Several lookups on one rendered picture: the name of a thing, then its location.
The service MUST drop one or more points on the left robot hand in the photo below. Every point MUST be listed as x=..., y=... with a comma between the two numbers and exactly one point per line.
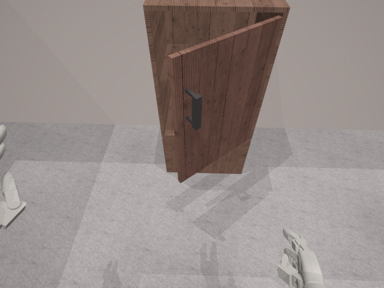
x=12, y=207

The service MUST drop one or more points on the cupboard door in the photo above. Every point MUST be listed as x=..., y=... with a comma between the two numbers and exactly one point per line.
x=229, y=72

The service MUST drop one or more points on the handle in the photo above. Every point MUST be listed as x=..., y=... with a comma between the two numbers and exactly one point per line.
x=196, y=109

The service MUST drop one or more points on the right robot hand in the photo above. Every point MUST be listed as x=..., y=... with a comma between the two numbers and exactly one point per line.
x=306, y=268

